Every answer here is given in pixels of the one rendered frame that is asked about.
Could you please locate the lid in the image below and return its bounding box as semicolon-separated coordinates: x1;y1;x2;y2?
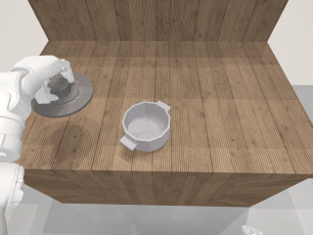
30;71;94;118

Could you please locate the robot left forearm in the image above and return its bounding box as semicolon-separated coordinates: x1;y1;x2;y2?
0;65;43;163

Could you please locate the knob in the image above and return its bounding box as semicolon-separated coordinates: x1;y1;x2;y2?
47;77;71;97

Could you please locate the robot right hand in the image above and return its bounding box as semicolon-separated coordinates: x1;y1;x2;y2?
242;225;262;235

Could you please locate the pot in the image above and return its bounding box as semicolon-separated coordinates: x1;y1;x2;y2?
119;101;171;152

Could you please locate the robot left hand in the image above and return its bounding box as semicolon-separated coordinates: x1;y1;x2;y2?
14;55;74;104

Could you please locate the robot left upper arm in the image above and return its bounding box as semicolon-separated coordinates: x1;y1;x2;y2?
0;162;24;235

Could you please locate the table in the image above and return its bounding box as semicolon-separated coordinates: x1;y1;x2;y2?
11;0;313;208

